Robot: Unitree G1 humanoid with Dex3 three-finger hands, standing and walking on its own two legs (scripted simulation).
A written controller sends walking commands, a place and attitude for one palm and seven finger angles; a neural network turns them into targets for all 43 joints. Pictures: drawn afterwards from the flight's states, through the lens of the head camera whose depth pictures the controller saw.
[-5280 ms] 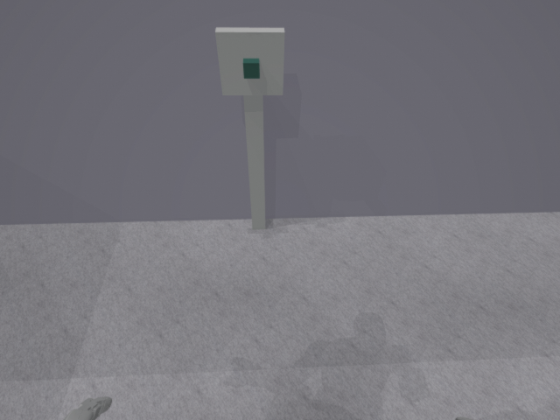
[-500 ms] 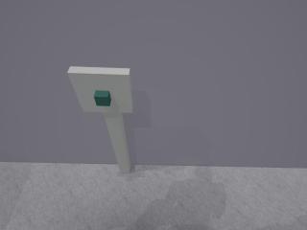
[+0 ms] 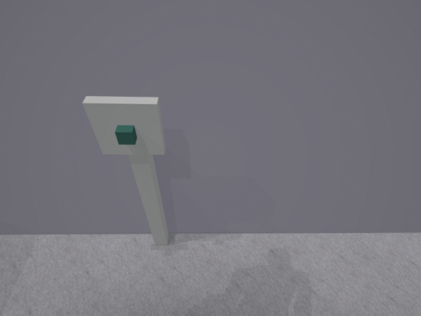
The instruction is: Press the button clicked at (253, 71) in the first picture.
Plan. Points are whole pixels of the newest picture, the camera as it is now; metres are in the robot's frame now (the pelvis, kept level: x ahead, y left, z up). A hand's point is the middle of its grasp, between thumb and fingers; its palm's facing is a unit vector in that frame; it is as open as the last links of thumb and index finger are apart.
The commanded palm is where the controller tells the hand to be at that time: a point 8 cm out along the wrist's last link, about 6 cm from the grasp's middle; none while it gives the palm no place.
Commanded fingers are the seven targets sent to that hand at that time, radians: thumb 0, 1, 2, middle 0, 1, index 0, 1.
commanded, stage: come to a stop and stand still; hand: left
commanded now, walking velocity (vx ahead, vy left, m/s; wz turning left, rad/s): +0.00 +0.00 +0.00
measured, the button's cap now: (126, 134) +0.54 +0.26 +0.02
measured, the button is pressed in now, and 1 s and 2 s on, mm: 0 0 0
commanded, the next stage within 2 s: look again from close up in 0.82 s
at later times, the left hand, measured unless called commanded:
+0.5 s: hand out of the picture -0.04 +0.19 -0.18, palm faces +0.06 -0.99 -0.13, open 7.3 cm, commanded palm none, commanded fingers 0.00 0.90 0.90 -0.20 -0.30 -0.20 -0.30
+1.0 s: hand out of the picture +0.01 +0.22 -0.18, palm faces +0.00 -0.98 -0.20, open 7.3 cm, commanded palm none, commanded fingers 0.00 0.90 0.90 -0.20 -0.30 -0.20 -0.30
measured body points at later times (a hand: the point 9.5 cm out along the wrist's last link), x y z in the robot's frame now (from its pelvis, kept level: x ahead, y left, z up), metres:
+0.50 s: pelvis +0.00 +0.04 +0.00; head +0.00 +0.05 +0.45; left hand -0.04 +0.24 -0.17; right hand -0.04 -0.16 -0.16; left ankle +0.04 +0.15 -0.74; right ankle +0.02 -0.09 -0.74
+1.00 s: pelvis +0.01 +0.04 +0.00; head +0.03 +0.05 +0.45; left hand +0.01 +0.28 -0.16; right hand +0.02 -0.19 -0.15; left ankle +0.04 +0.15 -0.74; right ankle +0.02 -0.09 -0.74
